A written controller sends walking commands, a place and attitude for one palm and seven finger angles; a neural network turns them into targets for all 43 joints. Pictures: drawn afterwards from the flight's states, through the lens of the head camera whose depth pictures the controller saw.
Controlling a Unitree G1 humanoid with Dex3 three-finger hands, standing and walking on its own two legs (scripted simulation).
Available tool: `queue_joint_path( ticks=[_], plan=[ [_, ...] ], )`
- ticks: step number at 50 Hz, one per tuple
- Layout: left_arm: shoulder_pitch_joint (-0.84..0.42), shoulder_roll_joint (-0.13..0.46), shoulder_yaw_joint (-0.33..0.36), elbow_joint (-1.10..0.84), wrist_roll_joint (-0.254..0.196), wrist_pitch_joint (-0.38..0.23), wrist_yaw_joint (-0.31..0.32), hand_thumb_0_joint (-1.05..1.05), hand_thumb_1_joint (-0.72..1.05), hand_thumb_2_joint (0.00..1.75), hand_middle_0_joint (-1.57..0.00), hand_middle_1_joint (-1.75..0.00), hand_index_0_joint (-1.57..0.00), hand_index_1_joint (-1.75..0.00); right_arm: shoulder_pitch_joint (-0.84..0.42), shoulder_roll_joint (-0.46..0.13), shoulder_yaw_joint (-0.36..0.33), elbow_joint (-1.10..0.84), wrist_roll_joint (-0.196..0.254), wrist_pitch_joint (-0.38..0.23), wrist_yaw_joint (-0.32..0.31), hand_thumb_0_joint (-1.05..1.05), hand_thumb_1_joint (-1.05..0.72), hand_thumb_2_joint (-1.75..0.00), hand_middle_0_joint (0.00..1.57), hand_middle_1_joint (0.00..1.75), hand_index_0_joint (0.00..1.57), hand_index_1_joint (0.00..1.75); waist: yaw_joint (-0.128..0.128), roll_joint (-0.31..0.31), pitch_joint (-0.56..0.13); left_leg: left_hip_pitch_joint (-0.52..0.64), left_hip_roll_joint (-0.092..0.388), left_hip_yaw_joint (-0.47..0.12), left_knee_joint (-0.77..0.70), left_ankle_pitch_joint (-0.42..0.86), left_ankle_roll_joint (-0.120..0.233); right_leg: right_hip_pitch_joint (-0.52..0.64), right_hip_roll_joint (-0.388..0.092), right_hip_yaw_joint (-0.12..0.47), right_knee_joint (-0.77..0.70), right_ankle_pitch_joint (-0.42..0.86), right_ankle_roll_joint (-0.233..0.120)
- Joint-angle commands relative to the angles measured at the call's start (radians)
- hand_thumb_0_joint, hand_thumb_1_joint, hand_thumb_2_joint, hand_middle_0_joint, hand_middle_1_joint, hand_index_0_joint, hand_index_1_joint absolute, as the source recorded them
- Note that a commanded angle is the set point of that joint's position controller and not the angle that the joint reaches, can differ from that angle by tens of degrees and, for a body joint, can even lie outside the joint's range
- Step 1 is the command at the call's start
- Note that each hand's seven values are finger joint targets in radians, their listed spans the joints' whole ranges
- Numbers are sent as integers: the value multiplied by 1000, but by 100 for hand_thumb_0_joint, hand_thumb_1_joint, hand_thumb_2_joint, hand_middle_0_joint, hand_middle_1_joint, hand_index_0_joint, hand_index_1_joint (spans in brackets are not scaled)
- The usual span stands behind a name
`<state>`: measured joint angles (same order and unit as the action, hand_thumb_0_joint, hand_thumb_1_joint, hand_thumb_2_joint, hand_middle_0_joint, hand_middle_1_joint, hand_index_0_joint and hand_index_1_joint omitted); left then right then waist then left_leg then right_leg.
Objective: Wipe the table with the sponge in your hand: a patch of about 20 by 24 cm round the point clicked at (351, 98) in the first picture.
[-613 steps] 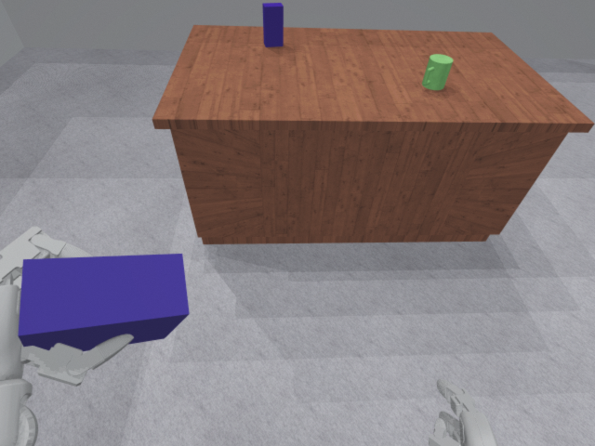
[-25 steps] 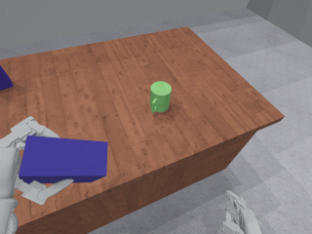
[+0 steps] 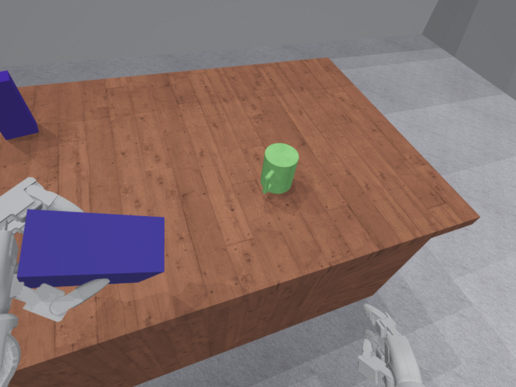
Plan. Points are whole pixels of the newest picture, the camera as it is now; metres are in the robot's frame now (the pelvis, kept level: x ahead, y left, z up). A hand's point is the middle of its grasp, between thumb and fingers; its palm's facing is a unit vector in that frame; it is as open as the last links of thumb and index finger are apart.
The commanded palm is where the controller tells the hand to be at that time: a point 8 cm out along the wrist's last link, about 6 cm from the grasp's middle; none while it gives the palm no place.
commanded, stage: come to a stop and stand still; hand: left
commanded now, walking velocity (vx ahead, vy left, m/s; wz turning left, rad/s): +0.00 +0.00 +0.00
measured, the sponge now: (114, 252) +0.24 +0.21 +0.12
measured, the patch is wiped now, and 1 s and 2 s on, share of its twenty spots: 0.00 0.00 0.00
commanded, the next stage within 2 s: look again from close up in 0.02 s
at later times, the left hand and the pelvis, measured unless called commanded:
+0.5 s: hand (71, 249) +0.22 +0.23 +0.16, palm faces +0.34 -0.85 -0.40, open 10.2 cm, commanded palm +0.16 +0.27 +0.18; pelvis +0.00 -0.01 +0.00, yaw +1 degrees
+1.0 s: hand (71, 271) +0.20 +0.23 +0.16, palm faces +0.46 -0.62 -0.63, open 10.2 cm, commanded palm +0.16 +0.26 +0.17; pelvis -0.01 -0.06 -0.02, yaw +5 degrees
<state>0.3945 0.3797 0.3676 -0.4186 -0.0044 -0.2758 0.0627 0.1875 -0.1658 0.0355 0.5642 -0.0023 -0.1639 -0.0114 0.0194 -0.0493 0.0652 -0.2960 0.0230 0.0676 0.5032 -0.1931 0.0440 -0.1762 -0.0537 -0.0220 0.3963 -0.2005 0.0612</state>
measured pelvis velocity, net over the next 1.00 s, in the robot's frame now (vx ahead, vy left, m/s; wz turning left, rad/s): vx -0.01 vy -0.06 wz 0.08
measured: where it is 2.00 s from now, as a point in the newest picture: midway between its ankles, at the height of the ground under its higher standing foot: outside the picture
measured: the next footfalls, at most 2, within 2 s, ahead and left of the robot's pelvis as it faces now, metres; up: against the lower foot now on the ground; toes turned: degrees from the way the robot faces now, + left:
none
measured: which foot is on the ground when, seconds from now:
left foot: down 0.00-1.00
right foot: down 0.00-1.00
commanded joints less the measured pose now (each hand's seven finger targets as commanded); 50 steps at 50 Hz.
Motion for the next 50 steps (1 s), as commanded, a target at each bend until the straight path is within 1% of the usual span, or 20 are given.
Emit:
queue_joint_path(
  ticks=[1,7,8,12,13,26,27,28,29,30,31,32,34,35,37,39,42,45,47,50],
  plan=[
    [-101,175,112,-335,-18,-78,27,0,10,130,-120,-160,-120,-160,-58,-142,-57,-160,1,-53,-18,0,-90,-90,20,30,20,30,-3,165,-173,75,72,-99,-139,-42,-22,43,4,15,-35,101,-78],
    [-11,179,135,-300,-19,-67,38,0,10,130,-120,-160,-120,-160,-50,-150,-63,-146,3,-53,-13,0,-90,-90,20,30,20,30,-1,167,-190,94,70,-93,-124,10,-26,42,5,9,-36,136,-75],
    [-11,139,104,-287,-23,-66,33,0,10,130,-120,-160,-120,-160,-40,-145,-63,-145,2,-48,-12,0,-90,-90,20,30,20,30,-5,154,-188,92,70,-96,-125,24,-29,43,3,5,-36,141,-77],
    [-2,172,139,-235,-24,-55,33,0,10,130,-120,-160,-120,-160,-46,-155,-68,-137,7,-35,-17,0,-90,-90,20,30,20,30,-5,126,-173,96,72,-95,-126,37,-29,28,4,7,-48,145,-72],
    [-10,132,100,-221,-28,-52,28,0,10,130,-120,-160,-120,-160,-40,-147,-65,-141,8,-30,-16,0,-90,-90,20,30,20,30,-9,106,-162,91,71,-98,-130,43,-31,29,2,4,-50,145,-73],
    [-16,165,118,-273,-25,-48,41,0,10,130,-120,-160,-120,-160,-53,-149,-68,-149,7,-29,-24,0,-90,-90,20,30,20,30,-5,128,-143,66,66,-102,-144,-72,-26,18,-2,18,-60,66,-78],
    [-986,971,463,-628,38,-184,76,0,10,130,-120,-160,-120,-160,63,-234,38,-191,61,-2,-105,0,-90,-90,20,30,20,30,-77,362,-149,-144,57,-162,-122,-316,-3,58,40,-2,127,-137,-4],
    [-608,467,279,18,101,18,20,0,10,130,-120,-160,-120,-160,-61,-172,-81,-109,-63,-7,-66,0,-90,-90,20,30,20,30,58,232,-247,113,15,-90,-80,7,-58,12,39,-67,145,23,-108],
    [-429,323,141,40,27,49,6,0,10,130,-120,-160,-120,-160,-93,-219,-67,-122,-48,-16,-4,0,-90,-90,20,30,20,30,2,110,-116,93,7,-115,-76,184,-71,-84,86,-113,84,89,-100],
    [-333,320,212,27,23,77,-19,0,10,130,-120,-160,-120,-160,-65,-255,-89,-87,-35,1,10,0,-90,-90,20,30,20,30,24,134,-248,216,37,-94,-34,271,-71,-123,97,-101,105,118,-93],
    [-288,248,153,1,-41,128,-67,0,10,130,-120,-160,-120,-160,-93,-232,-80,-110,-17,3,1,0,-90,-90,20,30,20,30,68,199,-286,247,20,-93,-47,226,-74,-114,81,-92,94,90,-90],
    [-230,212,129,42,-83,201,-96,0,10,130,-120,-160,-120,-160,-136,-227,-65,-119,9,1,9,0,-90,-90,20,30,20,30,62,163,-293,252,17,-88,-55,158,-69,-104,92,-99,90,79,-93],
    [-206,202,53,-13,-80,276,-135,0,10,130,-120,-160,-120,-160,-152,-237,-60,-112,25,9,9,0,-90,-90,20,30,20,30,70,145,-202,167,5,-76,-69,66,-62,-101,77,-116,78,88,-88],
    [-206,189,-2,-50,-43,293,-142,0,10,130,-120,-160,-120,-160,-170,-230,-53,-127,29,13,16,0,-90,-90,20,30,20,30,61,142,-165,134,-2,-71,-69,19,-54,-120,77,-113,83,56,-85],
    [-191,247,3,-128,58,282,-118,0,10,130,-120,-160,-120,-160,-198,-218,-46,-162,31,26,32,0,-90,-90,20,30,20,30,35,128,-146,97,-14,-64,-59,-82,-44,-148,89,-97,99,-22,-83],
    [-226,331,63,-167,135,192,-66,0,10,130,-120,-160,-120,-160,-172,-214,-51,-164,-3,35,22,0,-90,-90,20,30,20,30,17,86,-142,57,-18,-79,-41,-141,-34,-187,92,-97,116,-89,-79],
    [-328,487,246,-319,136,37,38,0,10,130,-120,-160,-120,-160,-184,-205,-54,-166,-23,19,-2,0,-90,-90,20,30,20,30,33,106,-257,58,-18,-85,-3,-216,-41,-209,102,-84,140,-186,-73],
    [-293,413,230,-246,126,-51,104,0,10,130,-120,-160,-120,-160,-141,-172,-58,-104,-32,12,-13,0,-90,-90,20,30,20,30,33,186,-268,51,-25,-84,38,-203,-49,-226,90,-78,137,-193,-75],
    [-336,443,237,-167,144,-28,120,0,10,130,-120,-160,-120,-160,-131,-178,-63,-89,-23,19,-11,0,-90,-90,20,30,20,30,20,255,-234,45,-30,-73,61,-202,-50,-243,79,-69,124,-191,-78],
    [-296,408,141,42,164,101,83,0,10,130,-120,-160,-120,-160,-118,-203,-72,-82,-15,52,-26,0,-90,-90,20,30,20,30,12,252,-165,-22,-33,-52,69,-204,-43,-237,54,-52,94,-197,-67]
  ],
)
